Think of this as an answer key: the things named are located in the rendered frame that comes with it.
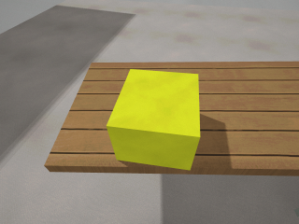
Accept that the table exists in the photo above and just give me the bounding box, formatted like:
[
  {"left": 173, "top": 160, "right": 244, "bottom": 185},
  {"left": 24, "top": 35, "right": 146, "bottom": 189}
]
[{"left": 44, "top": 61, "right": 299, "bottom": 217}]

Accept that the carton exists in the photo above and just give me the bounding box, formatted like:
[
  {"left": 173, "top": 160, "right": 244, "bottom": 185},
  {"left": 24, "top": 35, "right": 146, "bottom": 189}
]
[{"left": 107, "top": 69, "right": 201, "bottom": 171}]

